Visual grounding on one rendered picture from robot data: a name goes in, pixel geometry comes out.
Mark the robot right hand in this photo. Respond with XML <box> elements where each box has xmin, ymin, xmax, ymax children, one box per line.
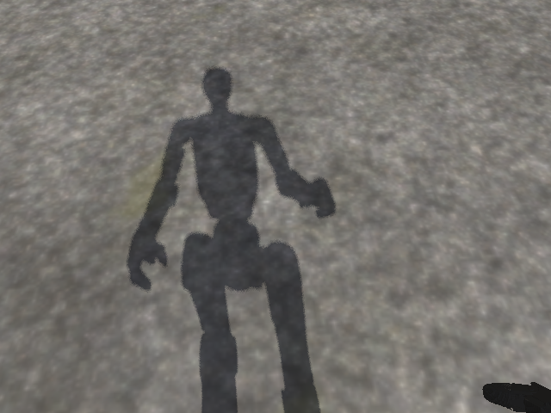
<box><xmin>482</xmin><ymin>382</ymin><xmax>551</xmax><ymax>413</ymax></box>

